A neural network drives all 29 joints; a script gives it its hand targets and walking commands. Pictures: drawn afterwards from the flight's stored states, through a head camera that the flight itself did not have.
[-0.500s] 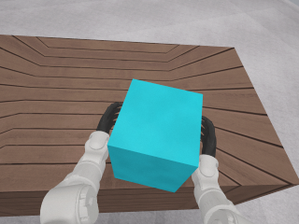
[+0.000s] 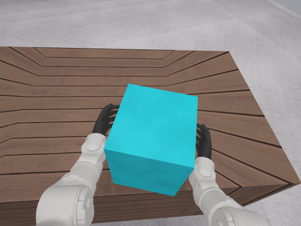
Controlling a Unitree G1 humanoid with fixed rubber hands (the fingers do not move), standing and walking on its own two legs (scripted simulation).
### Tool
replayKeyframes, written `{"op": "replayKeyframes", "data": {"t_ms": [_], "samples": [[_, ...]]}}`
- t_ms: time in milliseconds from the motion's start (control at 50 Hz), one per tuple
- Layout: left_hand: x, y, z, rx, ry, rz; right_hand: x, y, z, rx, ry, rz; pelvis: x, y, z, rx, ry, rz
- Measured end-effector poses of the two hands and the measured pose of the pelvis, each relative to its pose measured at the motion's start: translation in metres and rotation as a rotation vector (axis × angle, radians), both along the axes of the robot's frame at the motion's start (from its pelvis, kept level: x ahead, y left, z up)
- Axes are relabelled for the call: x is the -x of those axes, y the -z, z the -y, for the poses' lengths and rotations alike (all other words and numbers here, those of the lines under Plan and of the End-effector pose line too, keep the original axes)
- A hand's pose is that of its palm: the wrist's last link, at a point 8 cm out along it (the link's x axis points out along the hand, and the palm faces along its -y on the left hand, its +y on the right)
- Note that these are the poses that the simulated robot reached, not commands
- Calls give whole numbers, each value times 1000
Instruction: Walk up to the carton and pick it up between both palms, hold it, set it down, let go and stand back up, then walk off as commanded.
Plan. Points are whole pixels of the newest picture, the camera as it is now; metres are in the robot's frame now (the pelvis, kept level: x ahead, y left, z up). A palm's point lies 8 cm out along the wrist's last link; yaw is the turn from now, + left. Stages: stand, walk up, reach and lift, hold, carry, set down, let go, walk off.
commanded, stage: set down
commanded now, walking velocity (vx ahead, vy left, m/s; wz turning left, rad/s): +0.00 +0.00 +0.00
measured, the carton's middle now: (152, 143) +0.38 -0.04 -0.04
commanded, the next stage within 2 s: none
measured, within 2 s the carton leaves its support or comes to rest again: neither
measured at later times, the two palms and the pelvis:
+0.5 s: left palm (85, 112) +0.42 +0.14 +0.08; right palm (224, 128) +0.34 -0.20 +0.09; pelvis -0.03 +0.00 +0.00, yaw +0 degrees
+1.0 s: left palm (83, 109) +0.42 +0.14 +0.09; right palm (227, 132) +0.33 -0.20 +0.09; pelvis -0.03 +0.00 +0.00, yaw +0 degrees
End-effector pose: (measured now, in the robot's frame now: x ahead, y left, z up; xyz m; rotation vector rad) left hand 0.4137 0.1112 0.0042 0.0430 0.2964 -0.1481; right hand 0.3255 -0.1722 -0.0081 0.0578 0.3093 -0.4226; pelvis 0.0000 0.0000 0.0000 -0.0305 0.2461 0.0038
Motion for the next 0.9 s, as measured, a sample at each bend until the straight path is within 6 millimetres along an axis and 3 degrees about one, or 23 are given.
{"op": "replayKeyframes", "data": {"t_ms": [200,380,540,640,900], "samples": [[6,-21,-6,32,-4,14,-3,-32,1,15,-4,32,13,1,-4,5,0,17],[1,-55,-27,11,-43,34,-14,-74,16,8,10,49,26,2,-3,3,0,34],[-9,-87,-27,6,-42,63,-21,-105,32,7,23,58,30,2,-2,2,0,41],[-13,-95,-20,5,-21,61,-22,-112,34,9,16,60,31,2,-2,2,0,42],[-13,-89,-25,8,-20,16,-13,-106,32,24,12,69,31,2,-2,2,0,42]]}}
